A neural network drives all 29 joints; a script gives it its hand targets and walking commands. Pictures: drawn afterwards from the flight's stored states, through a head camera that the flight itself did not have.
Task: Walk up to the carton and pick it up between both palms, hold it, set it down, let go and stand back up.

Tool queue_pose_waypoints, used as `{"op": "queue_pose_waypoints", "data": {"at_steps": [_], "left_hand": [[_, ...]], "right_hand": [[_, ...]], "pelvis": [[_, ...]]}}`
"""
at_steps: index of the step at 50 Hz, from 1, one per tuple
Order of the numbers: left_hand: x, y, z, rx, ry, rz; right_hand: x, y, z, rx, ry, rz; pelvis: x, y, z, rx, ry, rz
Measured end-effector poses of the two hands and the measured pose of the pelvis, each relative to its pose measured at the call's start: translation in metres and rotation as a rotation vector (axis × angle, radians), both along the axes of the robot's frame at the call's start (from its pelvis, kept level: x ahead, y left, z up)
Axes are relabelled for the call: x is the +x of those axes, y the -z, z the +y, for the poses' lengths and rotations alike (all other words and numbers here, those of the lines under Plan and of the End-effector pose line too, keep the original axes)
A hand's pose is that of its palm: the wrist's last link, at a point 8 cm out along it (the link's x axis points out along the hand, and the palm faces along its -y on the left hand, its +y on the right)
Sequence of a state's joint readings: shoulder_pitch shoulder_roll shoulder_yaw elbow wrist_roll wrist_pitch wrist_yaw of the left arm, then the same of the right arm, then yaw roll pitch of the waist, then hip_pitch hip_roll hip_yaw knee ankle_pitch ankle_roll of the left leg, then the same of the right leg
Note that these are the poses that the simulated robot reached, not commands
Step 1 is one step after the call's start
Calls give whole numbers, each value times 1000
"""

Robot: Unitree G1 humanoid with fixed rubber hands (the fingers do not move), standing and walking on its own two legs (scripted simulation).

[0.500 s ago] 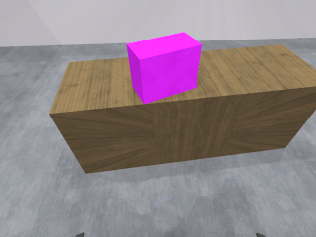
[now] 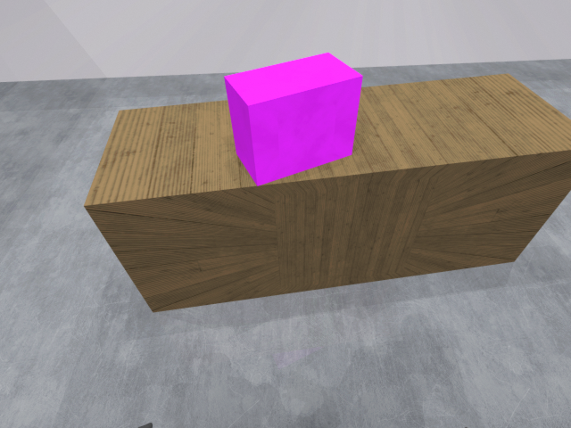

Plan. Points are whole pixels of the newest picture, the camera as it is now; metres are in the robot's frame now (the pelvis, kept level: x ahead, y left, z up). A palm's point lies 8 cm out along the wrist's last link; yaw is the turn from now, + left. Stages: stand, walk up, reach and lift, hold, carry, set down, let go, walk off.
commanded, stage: stand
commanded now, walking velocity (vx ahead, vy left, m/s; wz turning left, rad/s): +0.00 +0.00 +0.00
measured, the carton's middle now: (293, 118) +0.92 +0.02 -0.04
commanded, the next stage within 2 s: none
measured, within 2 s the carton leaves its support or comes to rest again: neither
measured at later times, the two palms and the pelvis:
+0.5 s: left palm out of the picture +0.10 +0.26 -0.10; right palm out of the picture +0.10 -0.25 -0.10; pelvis +0.00 +0.00 +0.00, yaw +0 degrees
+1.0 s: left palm out of the picture +0.08 +0.26 -0.10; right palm out of the picture +0.09 -0.25 -0.10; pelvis +0.00 +0.00 +0.00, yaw +0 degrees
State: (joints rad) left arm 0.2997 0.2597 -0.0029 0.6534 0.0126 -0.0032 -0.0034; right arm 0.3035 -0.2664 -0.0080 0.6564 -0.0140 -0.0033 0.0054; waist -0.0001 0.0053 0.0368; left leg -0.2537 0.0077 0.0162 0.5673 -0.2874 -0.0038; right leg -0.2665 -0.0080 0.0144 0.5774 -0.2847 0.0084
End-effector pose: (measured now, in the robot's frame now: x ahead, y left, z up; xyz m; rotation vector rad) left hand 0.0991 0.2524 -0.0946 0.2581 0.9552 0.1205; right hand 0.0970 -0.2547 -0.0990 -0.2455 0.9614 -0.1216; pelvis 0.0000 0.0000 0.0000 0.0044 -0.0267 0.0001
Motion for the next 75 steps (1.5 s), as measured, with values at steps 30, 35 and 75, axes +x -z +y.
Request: {"op": "queue_pose_waypoints", "data": {"at_steps": [30, 35, 75], "left_hand": [[-4, 3, 4, -7, -17, 15], [-7, 4, 6, -6, -20, 24], [-18, 7, 7, 4, -10, 78]], "right_hand": [[0, -2, 1, -11, 1, 11], [-1, -2, 1, -11, 0, 16], [-25, 4, -1, -12, 37, 78]], "pelvis": [[3, -1, 2, -5, -5, -3], [2, -2, 3, -5, -6, -4], [3, -3, 5, -2, 12, 0]]}}
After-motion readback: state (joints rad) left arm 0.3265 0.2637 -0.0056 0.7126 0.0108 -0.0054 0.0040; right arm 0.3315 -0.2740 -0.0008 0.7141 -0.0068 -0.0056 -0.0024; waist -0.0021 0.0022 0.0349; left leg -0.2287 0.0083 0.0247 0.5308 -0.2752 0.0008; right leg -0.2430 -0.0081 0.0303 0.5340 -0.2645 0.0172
